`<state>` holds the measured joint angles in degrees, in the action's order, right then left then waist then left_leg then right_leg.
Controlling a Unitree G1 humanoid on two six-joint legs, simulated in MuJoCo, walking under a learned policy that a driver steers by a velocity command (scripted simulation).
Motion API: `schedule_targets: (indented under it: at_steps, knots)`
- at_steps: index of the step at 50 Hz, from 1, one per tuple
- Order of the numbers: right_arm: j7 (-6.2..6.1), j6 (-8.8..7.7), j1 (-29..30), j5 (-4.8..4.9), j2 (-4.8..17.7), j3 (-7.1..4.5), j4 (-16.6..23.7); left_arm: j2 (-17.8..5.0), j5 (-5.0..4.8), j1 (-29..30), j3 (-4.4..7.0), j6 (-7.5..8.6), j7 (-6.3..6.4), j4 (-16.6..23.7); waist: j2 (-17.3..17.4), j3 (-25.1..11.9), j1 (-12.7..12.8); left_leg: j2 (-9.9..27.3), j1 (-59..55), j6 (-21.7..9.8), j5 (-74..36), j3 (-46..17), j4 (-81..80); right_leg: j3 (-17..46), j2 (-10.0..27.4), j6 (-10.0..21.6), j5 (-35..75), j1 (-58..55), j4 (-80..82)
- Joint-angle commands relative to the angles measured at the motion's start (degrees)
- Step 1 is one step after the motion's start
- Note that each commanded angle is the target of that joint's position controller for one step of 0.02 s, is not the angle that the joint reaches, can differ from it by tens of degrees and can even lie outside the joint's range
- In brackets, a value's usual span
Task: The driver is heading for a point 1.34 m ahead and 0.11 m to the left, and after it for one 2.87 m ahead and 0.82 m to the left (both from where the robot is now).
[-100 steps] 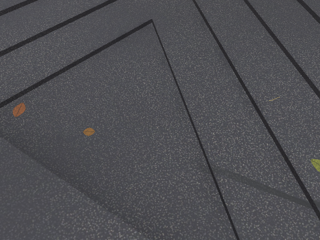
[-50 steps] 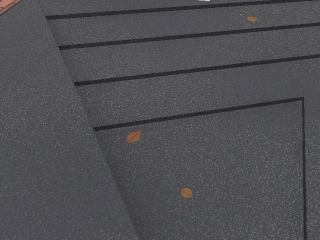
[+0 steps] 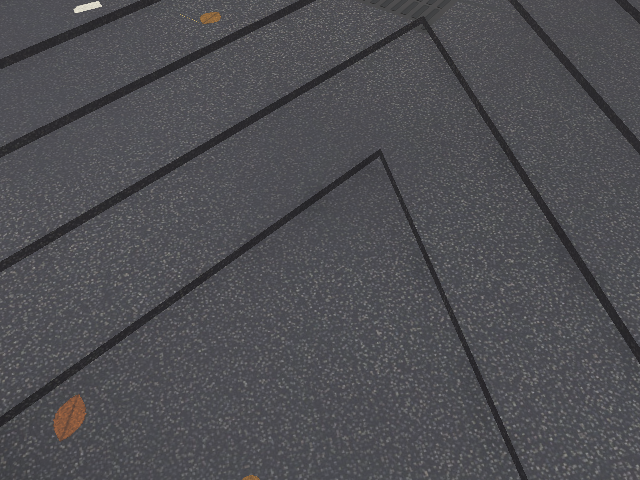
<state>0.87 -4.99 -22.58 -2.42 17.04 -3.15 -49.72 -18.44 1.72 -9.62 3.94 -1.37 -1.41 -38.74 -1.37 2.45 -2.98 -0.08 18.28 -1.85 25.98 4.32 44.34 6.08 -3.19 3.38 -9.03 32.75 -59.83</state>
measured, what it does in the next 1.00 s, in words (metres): goes down: right foot 0.18 m lower, then left foot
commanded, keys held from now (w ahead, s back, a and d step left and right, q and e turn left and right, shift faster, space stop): w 1.00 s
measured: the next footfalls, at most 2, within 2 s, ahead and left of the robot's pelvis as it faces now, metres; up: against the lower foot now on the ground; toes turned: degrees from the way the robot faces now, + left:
right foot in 0.32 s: +0.36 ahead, -0.14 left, -0.18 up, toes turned -2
left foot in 0.70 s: +0.64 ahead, +0.05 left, -0.18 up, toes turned +1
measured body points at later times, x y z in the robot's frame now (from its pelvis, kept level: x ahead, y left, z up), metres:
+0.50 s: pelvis +0.35 -0.05 -0.15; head +0.39 -0.06 +0.30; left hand +0.37 +0.20 -0.29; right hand +0.41 -0.31 -0.29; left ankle +0.37 +0.08 -0.80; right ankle +0.32 -0.14 -0.88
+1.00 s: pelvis +0.64 -0.02 -0.14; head +0.66 +0.00 +0.31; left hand +0.76 +0.23 -0.27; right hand +0.62 -0.27 -0.27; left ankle +0.60 +0.05 -0.88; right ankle +0.74 -0.17 -0.82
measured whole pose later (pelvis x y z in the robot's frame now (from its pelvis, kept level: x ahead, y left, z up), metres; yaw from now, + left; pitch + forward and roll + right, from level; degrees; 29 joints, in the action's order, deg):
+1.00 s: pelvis +0.64 -0.02 -0.14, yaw -1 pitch +0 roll +0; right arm 0.2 -5.0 -21.9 -0.2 12.1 -2.4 -57.4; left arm -14.0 2.1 -8.3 2.8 1.3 -1.8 -53.3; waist -2.0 2.2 -1.5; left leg -3.8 3.0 -4.9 11.5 3.8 14.5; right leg -0.5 5.2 1.2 -8.7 33.4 -49.6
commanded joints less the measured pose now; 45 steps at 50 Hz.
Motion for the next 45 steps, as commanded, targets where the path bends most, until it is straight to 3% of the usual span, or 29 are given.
schedule_targets:
  at_steps: [1,2,4,7,10,12,13,15,16,17,18,19,20,21,22,23,24,27,29,31,33,34,35,36,37,38,39,42,45]
  knots:
    - [-1.02,-1.36,4.08,1.04,6.64,-1.46,2.10,-1.62,-0.27,0.68,0.59,-0.15,-1.49,3.43,6.91,1.48,4.99,11.54,11.16,-8.40,3.53,-17.69,-18.58,2.22,0.57,0.08,23.40,-3.55,8.27]
    - [-1.01,-1.29,3.67,0.64,6.42,-1.30,2.46,-1.58,-0.80,1.54,0.53,0.11,-1.69,3.42,6.24,1.04,4.98,11.96,11.00,-8.71,3.95,-17.71,-17.90,2.52,0.26,0.50,27.51,-3.52,8.83]
    - [-0.78,-1.15,1.13,0.32,7.01,-1.42,2.19,-1.80,-0.54,5.81,0.29,0.50,-1.69,4.17,5.13,1.74,3.24,12.50,7.91,-8.75,4.55,-17.66,-15.80,3.15,0.05,1.25,30.58,-0.48,10.45]
    - [-0.85,-0.70,-6.27,-1.29,6.48,-1.60,0.59,-1.45,-0.43,15.79,-0.24,2.12,-1.62,5.30,4.21,4.39,-2.44,11.78,-0.77,-8.02,5.22,-15.91,-11.54,0.91,0.43,1.09,30.03,5.02,17.68]
    - [-2.13,0.56,-10.24,-2.22,5.77,-1.82,-0.30,-0.15,-1.12,20.39,-1.03,3.40,-1.76,4.28,4.40,6.82,-5.81,11.22,-7.74,-7.24,1.71,-14.92,-8.35,-0.90,3.51,-0.78,28.96,4.62,28.45]
    - [-3.04,1.91,-11.33,-0.99,3.29,-1.21,-1.50,1.50,0.22,13.92,-1.60,4.22,-1.56,-0.04,2.90,4.67,-4.34,7.95,-6.32,-5.85,-0.78,-9.69,-1.91,-3.28,6.30,-0.77,36.06,-9.39,38.96]
    - [-3.43,2.34,-11.21,-0.52,3.89,-1.31,-1.84,0.77,0.64,8.85,-1.24,4.18,-1.07,-2.95,2.39,3.48,-2.43,6.96,-7.39,-6.02,-4.57,-8.36,3.78,-4.49,6.66,-0.69,36.42,-14.23,41.19]
    - [-3.27,3.09,-9.96,1.64,5.41,-1.84,-2.27,-2.22,2.51,-8.84,0.38,3.72,-0.02,-10.49,-0.62,-1.83,6.28,3.25,-2.77,-6.06,-17.98,-3.84,28.32,-7.04,6.25,0.85,36.37,-33.42,48.02]
    - [-2.23,2.85,-9.16,2.92,4.48,-2.32,-2.43,-4.41,2.91,-16.64,1.49,3.52,0.03,-13.52,-7.45,-5.80,10.12,-2.22,10.70,-5.60,10.87,-0.95,49.96,-2.55,11.95,3.46,43.72,-48.42,44.02]
    - [-2.45,2.15,-12.89,4.73,1.81,-1.72,-0.48,-9.15,2.22,-22.57,2.05,4.14,-0.74,-13.80,-12.72,-13.63,8.17,-2.67,28.06,-4.35,23.85,-5.65,64.54,3.08,20.83,5.84,74.92,-67.44,18.61]
    - [-3.30,0.36,-6.52,5.45,2.50,-0.98,1.61,-8.09,0.98,-24.25,2.18,4.99,-0.33,-12.78,-11.33,-17.40,13.90,-3.14,42.26,-4.94,15.04,-12.14,62.31,9.83,25.66,8.85,71.68,-75.36,20.01]
    - [-3.60,-0.01,-4.34,3.80,2.81,-0.88,1.34,-7.44,0.85,-21.78,2.44,5.12,0.37,-12.97,-6.16,-16.80,12.05,-0.38,44.26,-4.77,8.46,-11.46,59.77,10.62,25.14,9.30,55.59,-69.84,24.74]
    - [-3.29,0.08,-2.16,1.84,3.62,-0.85,2.45,-8.05,0.92,-15.92,2.51,5.60,1.61,-12.14,-6.03,-17.36,8.71,1.55,44.33,-3.54,-0.14,-10.98,51.00,17.51,27.86,13.53,23.24,-61.85,32.21]
    - [-2.57,0.63,2.20,-0.75,4.62,-1.14,2.07,-3.90,0.89,-10.54,1.13,6.37,2.46,-11.72,0.69,-11.22,5.49,5.05,39.55,-0.71,-4.25,-10.04,41.73,20.15,26.98,14.29,17.70,-47.67,37.45]
    - [-1.18,1.58,4.51,-1.37,3.81,-1.24,2.73,-2.14,-0.41,-6.95,0.14,6.94,2.46,-11.84,0.37,-4.07,2.59,7.16,31.25,1.26,-5.99,-9.16,29.71,17.14,24.62,14.04,18.01,-32.54,42.56]
    - [-0.10,2.47,5.58,-0.95,2.03,-0.81,2.58,-1.48,0.15,-6.00,-0.08,7.33,2.05,-12.27,-0.45,-1.70,1.30,7.56,24.50,2.37,-8.09,-8.33,22.93,14.71,22.11,13.87,20.78,-24.39,45.06]
    - [0.65,2.73,8.24,-0.36,0.28,-0.14,3.62,-1.61,-0.07,-6.94,0.00,7.68,1.78,-13.11,-2.85,0.33,1.23,7.92,20.21,2.68,-11.85,-7.11,16.44,11.09,19.57,12.91,25.34,-19.30,46.71]
    - [1.51,2.03,9.25,1.03,-2.28,1.09,3.34,-1.98,-1.25,-4.66,0.45,8.07,0.48,-13.81,-6.16,-2.06,-0.15,5.24,4.69,-0.06,-23.13,-4.07,-1.45,0.79,12.17,7.96,29.58,-15.07,47.55]
    - [1.23,1.93,13.22,1.50,-0.48,0.75,3.78,-1.97,-1.78,-7.57,0.55,7.42,0.05,-15.11,-4.60,-1.80,1.47,3.59,3.46,-1.36,-25.50,-2.29,-5.19,1.06,12.89,6.92,26.69,-20.07,48.47]
    - [0.99,1.93,17.26,0.87,0.46,0.45,4.87,-1.87,-1.38,-11.23,0.27,6.51,0.20,-16.82,-1.73,0.33,2.79,2.45,4.34,-2.94,-23.85,-1.11,-8.91,1.23,14.11,6.13,25.14,-25.54,47.11]
    - [0.55,1.61,12.13,0.29,1.26,-0.27,2.97,-3.28,-0.72,-12.17,0.38,6.03,0.61,-17.70,0.17,-1.80,-0.34,-0.40,-3.70,-4.40,-20.45,0.41,-13.56,-1.56,12.38,4.51,33.21,-28.43,36.70]
    - [0.17,1.08,3.68,-0.26,3.20,-1.10,0.04,-2.95,-0.39,-13.20,0.16,5.95,0.77,-17.77,1.79,-6.24,-3.36,-0.32,-14.37,-5.82,-19.04,-0.70,-14.44,-3.81,9.78,3.65,32.55,-25.36,25.49]
    - [-0.45,0.53,-5.39,-1.20,8.24,-2.28,-1.12,-0.98,-0.21,-14.18,-0.54,5.92,0.77,-16.08,8.02,-12.53,-6.40,12.70,-25.61,-8.91,-14.68,-15.79,-16.81,-7.16,6.09,2.40,15.31,-16.75,7.41]
    - [-0.53,0.86,-6.24,-0.46,12.89,-3.21,-1.40,3.64,-2.00,-22.21,-1.15,5.47,0.90,-16.27,19.54,-19.33,-2.61,26.56,-35.49,-16.92,-13.58,-42.61,-25.22,-7.24,-3.00,1.13,-23.44,-1.87,-12.58]
    - [-0.58,1.62,-0.56,1.92,9.07,-2.67,-0.43,-2.36,-0.03,-16.98,0.07,4.92,1.26,-16.23,9.08,-13.18,-1.90,22.89,-30.15,-15.26,-3.65,-42.25,-27.99,-2.19,0.87,1.98,-19.86,4.19,-15.23]
    - [-0.68,1.52,5.54,2.00,5.74,-1.69,0.69,-2.34,-0.15,-11.73,0.22,5.06,0.88,-14.79,6.80,-5.35,-0.44,20.38,-22.39,-13.56,-4.38,-33.23,-29.01,-2.56,3.61,2.19,-14.14,5.44,-13.19]
    - [-0.59,1.17,8.35,1.56,3.50,-1.00,0.55,-0.93,-0.38,-9.68,-0.17,5.27,0.77,-14.35,5.07,-2.14,1.09,17.52,-16.71,-12.03,-11.70,-27.50,-30.59,-2.72,5.52,2.00,-10.62,3.44,-9.74]
    - [-0.75,-0.14,7.33,1.79,1.63,-0.41,-1.44,0.85,0.53,-11.42,-0.44,3.80,0.34,-15.80,6.31,-1.82,4.03,13.20,-10.94,-10.11,-28.12,-17.29,-32.37,-4.21,6.99,0.17,-8.31,-3.58,-3.96]
    - [-0.72,-1.06,4.33,2.34,2.85,-0.74,-3.26,1.78,0.70,-6.91,-0.52,2.97,-0.19,-14.68,5.24,-0.91,4.28,12.23,-11.85,-10.80,-30.65,-13.55,-34.84,-5.76,7.72,-1.19,-4.59,-0.64,1.12]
